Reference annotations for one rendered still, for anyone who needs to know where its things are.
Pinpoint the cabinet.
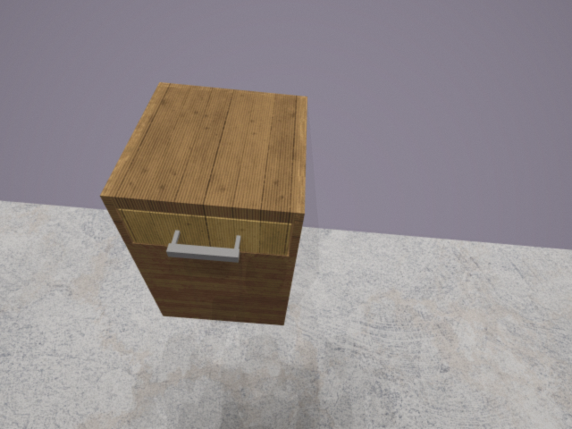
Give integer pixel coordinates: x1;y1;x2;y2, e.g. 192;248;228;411
100;82;307;325

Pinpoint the handle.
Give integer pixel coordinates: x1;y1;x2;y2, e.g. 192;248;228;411
166;230;240;263

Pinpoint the drawer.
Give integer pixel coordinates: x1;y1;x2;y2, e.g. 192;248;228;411
118;208;291;255

